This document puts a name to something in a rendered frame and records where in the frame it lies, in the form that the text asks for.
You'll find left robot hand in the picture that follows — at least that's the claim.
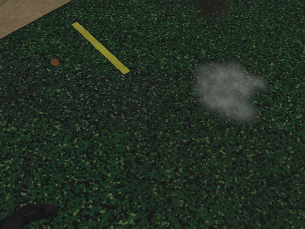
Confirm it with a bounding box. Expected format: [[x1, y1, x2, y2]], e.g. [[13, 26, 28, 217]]
[[0, 202, 59, 229]]

